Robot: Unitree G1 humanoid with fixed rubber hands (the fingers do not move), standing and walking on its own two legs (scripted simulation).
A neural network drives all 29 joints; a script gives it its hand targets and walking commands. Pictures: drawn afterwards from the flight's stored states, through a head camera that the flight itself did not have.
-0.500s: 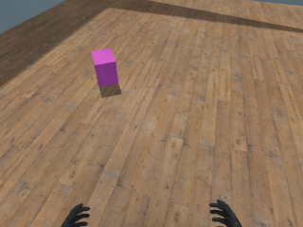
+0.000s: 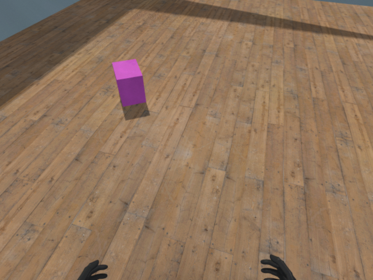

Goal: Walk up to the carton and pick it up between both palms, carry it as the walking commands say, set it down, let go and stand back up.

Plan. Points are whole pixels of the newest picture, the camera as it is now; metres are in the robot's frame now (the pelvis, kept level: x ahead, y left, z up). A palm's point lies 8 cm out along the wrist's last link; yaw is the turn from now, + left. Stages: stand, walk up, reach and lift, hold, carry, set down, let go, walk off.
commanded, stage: stand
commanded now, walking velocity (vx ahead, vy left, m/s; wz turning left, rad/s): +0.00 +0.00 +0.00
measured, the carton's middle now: (129, 82) +1.72 +0.42 -0.63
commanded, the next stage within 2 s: walk up in 1.14 s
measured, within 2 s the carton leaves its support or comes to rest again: neither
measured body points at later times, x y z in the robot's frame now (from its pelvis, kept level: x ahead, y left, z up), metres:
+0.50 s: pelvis +0.00 +0.00 +0.00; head +0.01 +0.00 +0.45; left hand +0.13 +0.23 -0.11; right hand +0.13 -0.23 -0.11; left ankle +0.00 +0.12 -0.72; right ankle +0.00 -0.12 -0.72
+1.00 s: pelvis +0.00 +0.00 +0.01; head +0.01 +0.00 +0.46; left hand +0.10 +0.23 -0.12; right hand +0.11 -0.23 -0.12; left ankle +0.00 +0.12 -0.72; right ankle +0.00 -0.12 -0.72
